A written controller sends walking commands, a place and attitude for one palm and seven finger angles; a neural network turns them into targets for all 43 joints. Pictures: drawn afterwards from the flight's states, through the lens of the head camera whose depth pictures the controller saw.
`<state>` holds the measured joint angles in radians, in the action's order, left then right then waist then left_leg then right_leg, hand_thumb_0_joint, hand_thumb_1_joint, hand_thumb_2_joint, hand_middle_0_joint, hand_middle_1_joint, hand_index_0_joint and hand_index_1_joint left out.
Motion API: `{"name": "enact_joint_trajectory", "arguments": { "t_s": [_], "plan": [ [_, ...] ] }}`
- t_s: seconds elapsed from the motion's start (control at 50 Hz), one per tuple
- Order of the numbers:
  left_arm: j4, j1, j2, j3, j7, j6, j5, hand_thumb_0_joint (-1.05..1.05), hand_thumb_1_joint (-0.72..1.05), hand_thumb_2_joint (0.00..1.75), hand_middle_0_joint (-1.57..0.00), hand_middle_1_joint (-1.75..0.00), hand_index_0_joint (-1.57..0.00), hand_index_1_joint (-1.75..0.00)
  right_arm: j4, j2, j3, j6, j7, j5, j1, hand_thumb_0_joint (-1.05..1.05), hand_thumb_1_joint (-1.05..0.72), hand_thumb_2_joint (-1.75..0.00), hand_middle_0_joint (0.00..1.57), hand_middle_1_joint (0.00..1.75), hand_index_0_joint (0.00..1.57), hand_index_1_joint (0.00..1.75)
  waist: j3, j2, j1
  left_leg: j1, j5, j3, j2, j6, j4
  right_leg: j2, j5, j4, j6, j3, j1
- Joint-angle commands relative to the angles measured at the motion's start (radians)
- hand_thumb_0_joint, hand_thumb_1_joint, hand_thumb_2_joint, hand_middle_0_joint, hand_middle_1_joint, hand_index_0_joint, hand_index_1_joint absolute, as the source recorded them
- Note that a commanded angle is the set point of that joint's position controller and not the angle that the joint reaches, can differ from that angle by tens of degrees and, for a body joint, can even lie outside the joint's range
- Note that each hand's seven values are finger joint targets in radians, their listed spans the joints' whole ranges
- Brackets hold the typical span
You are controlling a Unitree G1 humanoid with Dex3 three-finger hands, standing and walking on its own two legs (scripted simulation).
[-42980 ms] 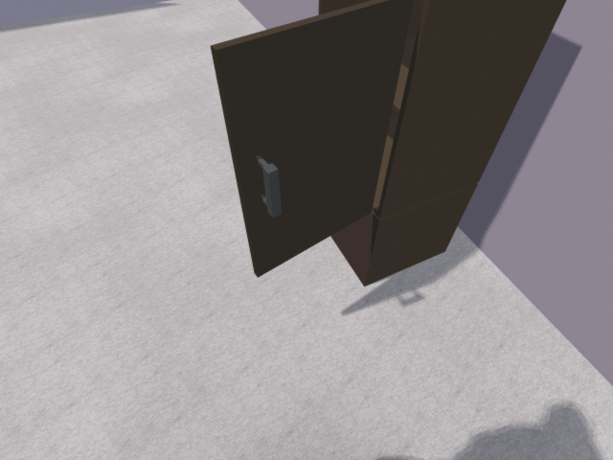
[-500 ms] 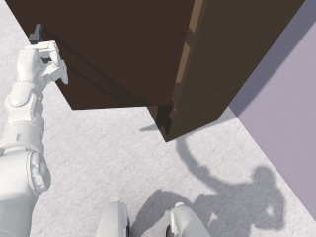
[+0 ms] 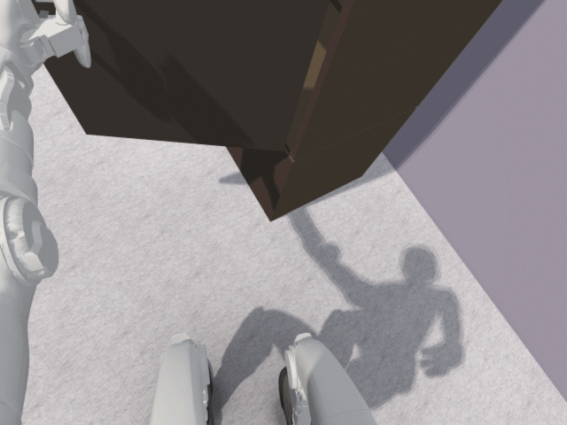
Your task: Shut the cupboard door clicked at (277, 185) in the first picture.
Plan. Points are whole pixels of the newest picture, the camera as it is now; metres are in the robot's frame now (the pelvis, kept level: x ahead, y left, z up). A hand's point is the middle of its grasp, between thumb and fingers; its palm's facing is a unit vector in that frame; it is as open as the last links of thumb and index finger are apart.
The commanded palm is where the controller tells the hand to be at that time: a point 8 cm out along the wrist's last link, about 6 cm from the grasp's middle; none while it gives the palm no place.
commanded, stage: push the door shut along its arc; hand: left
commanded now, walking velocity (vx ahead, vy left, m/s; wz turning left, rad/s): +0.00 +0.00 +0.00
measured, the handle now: out of the picture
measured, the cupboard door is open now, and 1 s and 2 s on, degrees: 60 57 57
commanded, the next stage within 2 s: pull the fist back off the door in 0.30 s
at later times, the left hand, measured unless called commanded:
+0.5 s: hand out of the picture +0.62 +0.17 +0.12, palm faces -0.06 -1.00 +0.07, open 2.8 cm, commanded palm +0.61 +0.18 +0.11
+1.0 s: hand (107, 37) +0.56 +0.16 +0.12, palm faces +0.19 -0.98 -0.03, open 3.1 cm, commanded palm +0.52 +0.19 +0.11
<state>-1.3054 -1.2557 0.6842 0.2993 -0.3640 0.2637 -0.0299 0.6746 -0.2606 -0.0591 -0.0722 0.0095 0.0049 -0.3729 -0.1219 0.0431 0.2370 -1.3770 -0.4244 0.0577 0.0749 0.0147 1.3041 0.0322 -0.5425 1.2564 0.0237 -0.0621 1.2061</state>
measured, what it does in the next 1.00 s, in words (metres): stands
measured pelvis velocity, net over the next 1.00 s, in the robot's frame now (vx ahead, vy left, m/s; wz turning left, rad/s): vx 0.03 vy -0.02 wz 0.01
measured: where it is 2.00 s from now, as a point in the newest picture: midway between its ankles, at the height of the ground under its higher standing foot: (249, 418)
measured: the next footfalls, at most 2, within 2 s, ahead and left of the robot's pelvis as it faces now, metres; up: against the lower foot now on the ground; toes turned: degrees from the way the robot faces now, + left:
none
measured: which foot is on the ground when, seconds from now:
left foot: down 0.00-1.00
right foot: down 0.00-1.00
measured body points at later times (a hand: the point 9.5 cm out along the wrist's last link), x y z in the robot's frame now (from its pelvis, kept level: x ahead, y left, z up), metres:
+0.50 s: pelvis +0.01 +0.00 -0.01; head +0.21 +0.03 +0.40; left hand +0.62 +0.22 +0.12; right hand -0.05 -0.24 -0.10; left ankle +0.08 +0.11 -0.61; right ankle +0.02 -0.14 -0.61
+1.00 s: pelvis +0.03 -0.02 +0.03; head +0.16 -0.01 +0.47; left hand +0.55 +0.21 +0.12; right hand +0.02 -0.28 -0.07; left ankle +0.08 +0.11 -0.61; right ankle +0.02 -0.14 -0.61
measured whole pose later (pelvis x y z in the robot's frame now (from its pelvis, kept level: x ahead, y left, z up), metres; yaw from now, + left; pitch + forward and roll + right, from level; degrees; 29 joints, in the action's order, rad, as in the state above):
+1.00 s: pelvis +0.03 -0.02 +0.03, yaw +1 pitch +24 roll -3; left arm -1.20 -0.96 0.46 0.42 0.00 0.37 -0.01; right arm 0.64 -0.26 0.00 0.02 -0.07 0.05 -0.44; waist -0.15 0.06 0.20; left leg -1.15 -0.43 0.03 0.09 -0.02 1.16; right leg 0.05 -0.55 1.14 -0.01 -0.03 1.01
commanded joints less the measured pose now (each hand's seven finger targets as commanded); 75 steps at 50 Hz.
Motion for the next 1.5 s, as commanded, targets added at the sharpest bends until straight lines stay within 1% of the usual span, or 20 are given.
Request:
{"name": "enact_joint_trajectory", "arguments": {
  "t_s": [0.0,0.08,0.24,0.38,0.4,0.42,0.48,0.56,0.6,0.66,0.74,0.88,0.96,1.02,1.18,1.26,1.36,1.38,1.44,1.48],
  "plan": [
    [0.234,-0.57,0.155,0.031,-0.014,0.05,-0.009,0.0,0.9,0.9,-1.3,-1.5,-1.3,-1.5,-0.032,-0.22,0.079,-0.009,0.016,0.004,-0.217,0.0,-0.9,-0.9,0.2,0.3,0.2,0.3,-0.566,0.3,0.064,0.793,0.178,0.114,0.003,0.009,-0.143,0.033,0.15,-0.174,-0.068,-0.005,0.111],
    [0.172,-0.602,0.205,0.039,-0.017,0.029,0.013,0.0,0.9,0.9,-1.3,-1.5,-1.3,-1.5,-0.033,-0.221,0.067,-0.005,0.019,0.002,-0.227,0.0,-0.9,-0.9,0.2,0.3,0.2,0.3,-0.516,0.251,0.091,0.704,0.149,0.098,0.004,0.019,-0.124,0.037,0.142,-0.175,-0.059,-0.003,0.097],
    [0.139,-0.57,0.359,0.125,-0.044,0.019,0.051,0.0,0.9,0.9,-1.3,-1.5,-1.3,-1.5,-0.053,-0.225,0.054,0.009,0.019,0.012,-0.261,0.0,-0.9,-0.9,0.2,0.3,0.2,0.3,-0.581,0.265,0.075,0.655,0.262,0.077,0.002,0.026,-0.076,0.047,0.209,-0.147,-0.059,-0.004,0.033],
    [0.153,-0.622,0.362,0.096,-0.089,-0.021,0.06,0.0,0.9,0.9,-1.3,-1.5,-1.3,-1.5,-0.048,-0.222,0.058,0.024,0.024,0.007,-0.282,0.0,-0.9,-0.9,0.2,0.3,0.2,0.3,-0.585,0.25,0.102,0.62,0.288,0.06,0.003,0.036,-0.044,0.057,0.251,-0.149,-0.051,0.001,0.018],
    [0.166,-0.559,0.37,0.314,0.089,-0.05,-0.027,0.0,0.9,0.9,-1.3,-1.5,-1.3,-1.5,-0.074,-0.2,0.049,0.022,0.016,0.031,-0.321,0.0,-0.9,-0.9,0.2,0.3,0.2,0.3,-0.582,0.253,0.023,0.621,0.324,0.082,0.015,0.032,-0.078,0.051,0.255,-0.154,-0.048,-0.006,-0.01],
    [0.184,-0.528,0.286,0.236,0.167,-0.059,-0.011,0.0,0.9,0.9,-1.3,-1.5,-1.3,-1.5,-0.078,-0.198,0.055,0.023,0.0,0.035,-0.307,0.0,-0.9,-0.9,0.2,0.3,0.2,0.3,-0.62,0.259,0.031,0.65,0.332,0.08,0.022,0.021,-0.093,0.048,0.251,-0.147,-0.037,-0.011,-0.005],
    [0.261,-0.469,0.155,0.218,0.336,-0.06,0.013,0.0,0.9,0.9,-1.3,-1.5,-1.3,-1.5,-0.071,-0.183,0.078,0.031,-0.036,0.06,-0.324,0.0,-0.9,-0.9,0.2,0.3,0.2,0.3,-0.619,0.266,0.023,0.701,0.346,0.081,0.024,0.007,-0.108,0.045,0.251,-0.153,-0.031,-0.022,0.017],
    [0.35,-0.431,0.121,0.182,0.483,-0.008,0.127,0.0,0.9,0.9,-1.3,-1.5,-1.3,-1.5,-0.068,-0.179,0.095,0.05,-0.077,0.081,-0.323,0.0,-0.9,-0.9,0.2,0.3,0.2,0.3,-0.619,0.273,0.021,0.734,0.327,0.068,0.013,0.003,-0.129,0.044,0.238,-0.176,-0.036,-0.018,-0.011],
    [0.406,-0.456,0.146,0.163,0.477,0.043,0.165,0.0,0.9,0.9,-1.3,-1.5,-1.3,-1.5,-0.063,-0.183,0.099,0.057,-0.085,0.081,-0.318,0.0,-0.9,-0.9,0.2,0.3,0.2,0.3,-0.622,0.275,0.026,0.752,0.318,0.065,0.01,0.004,-0.143,0.045,0.244,-0.192,-0.043,-0.008,-0.045],
    [0.447,-0.446,0.089,0.125,0.424,0.104,0.118,0.0,0.9,0.9,-1.3,-1.5,-1.3,-1.5,-0.058,-0.177,0.112,0.058,-0.082,0.065,-0.289,0.0,-0.9,-0.9,0.2,0.3,0.2,0.3,-0.656,0.263,0.023,0.801,0.322,0.055,0.0,0.001,-0.169,0.051,0.277,-0.229,-0.047,0.004,-0.122],
    [0.32,-0.347,0.054,0.14,0.375,0.11,0.047,0.0,0.9,0.9,-1.3,-1.5,-1.3,-1.5,-0.042,-0.173,0.112,0.062,-0.066,0.049,-0.276,0.0,-0.9,-0.9,0.2,0.3,0.2,0.3,-0.565,0.184,0.013,0.732,0.262,0.027,-0.014,0.006,-0.196,0.049,0.274,-0.27,-0.039,0.015,-0.188],
    [0.238,-0.098,-0.002,0.133,0.379,0.134,0.037,0.0,0.9,0.9,-1.3,-1.5,-1.3,-1.5,-0.079,-0.159,0.106,0.083,-0.065,0.045,-0.24,0.0,-0.9,-0.9,0.2,0.3,0.2,0.3,-0.417,0.05,-0.024,0.59,0.218,-0.031,-0.034,0.023,-0.227,0.037,0.329,-0.305,-0.027,0.04,-0.31],
    [0.353,-0.059,-0.055,0.113,0.357,0.208,-0.003,0.0,0.9,0.9,-1.3,-1.5,-1.3,-1.5,-0.088,-0.154,0.123,0.086,-0.063,0.039,-0.21,0.0,-0.9,-0.9,0.2,0.3,0.2,0.3,-0.472,0.058,-0.051,0.639,0.257,-0.041,-0.043,0.018,-0.229,0.031,0.396,-0.298,-0.029,0.052,-0.359],
    [0.41,-0.087,-0.12,0.061,0.345,0.246,-0.025,0.0,0.9,0.9,-1.3,-1.5,-1.3,-1.5,-0.073,-0.151,0.135,0.087,-0.058,0.033,-0.194,0.0,-0.9,-0.9,0.2,0.3,0.2,0.3,-0.487,0.086,-0.039,0.703,0.274,-0.037,-0.044,0.015,-0.226,0.027,0.408,-0.295,-0.027,0.051,-0.332],
    [0.495,-0.082,-0.156,0.032,0.384,0.276,-0.022,0.0,0.9,0.9,-1.3,-1.5,-1.3,-1.5,-0.053,-0.144,0.139,0.088,-0.04,0.027,-0.15,0.0,-0.9,-0.9,0.2,0.3,0.2,0.3,-0.543,0.126,-0.062,0.815,0.32,-0.02,-0.045,0.006,-0.237,0.021,0.412,-0.285,-0.033,0.041,-0.32],
    [0.413,-0.091,-0.099,0.073,0.41,0.262,-0.004,0.0,0.9,0.9,-1.3,-1.5,-1.3,-1.5,-0.043,-0.144,0.128,0.092,-0.033,0.03,-0.138,0.0,-0.9,-0.9,0.2,0.3,0.2,0.3,-0.486,0.063,-0.053,0.726,0.281,-0.025,-0.048,0.011,-0.234,0.016,0.409,-0.286,-0.024,0.051,-0.341],
    [0.332,-0.031,-0.112,0.073,0.402,0.246,0.002,0.0,0.9,0.9,-1.3,-1.5,-1.3,-1.5,-0.058,-0.144,0.124,0.097,-0.035,0.032,-0.13,0.0,-0.9,-0.9,0.2,0.3,0.2,0.3,-0.457,0.018,-0.056,0.689,0.269,-0.031,-0.048,0.012,-0.243,0.014,0.409,-0.293,-0.022,0.051,-0.351],
    [0.326,-0.011,-0.127,0.067,0.397,0.244,0.0,0.0,0.9,0.9,-1.3,-1.5,-1.3,-1.5,-0.065,-0.143,0.125,0.098,-0.036,0.032,-0.129,0.0,-0.9,-0.9,0.2,0.3,0.2,0.3,-0.458,0.015,-0.061,0.691,0.269,-0.031,-0.049,0.011,-0.25,0.016,0.406,-0.292,-0.023,0.048,-0.356],
    [0.477,0.152,-0.089,0.126,0.368,0.251,-0.041,0.0,0.9,0.9,-1.3,-1.5,-1.3,-1.5,-0.116,-0.145,0.131,0.106,-0.037,0.021,-0.111,0.0,-0.9,-0.9,0.2,0.3,0.2,0.3,-0.594,0.051,-0.147,0.8,0.364,-0.048,-0.053,0.005,-0.288,0.019,0.497,-0.301,-0.032,0.049,-0.479],
    [0.618,0.246,-0.127,0.098,0.347,0.239,-0.069,0.0,0.9,0.9,-1.3,-1.5,-1.3,-1.5,-0.15,-0.134,0.132,0.109,-0.037,0.005,-0.094,0.0,-0.9,-0.9,0.2,0.3,0.2,0.3,-0.618,0.07,-0.167,0.855,0.406,-0.063,-0.059,0.006,-0.316,0.023,0.56,-0.327,-0.031,0.047,-0.552]
  ]
}}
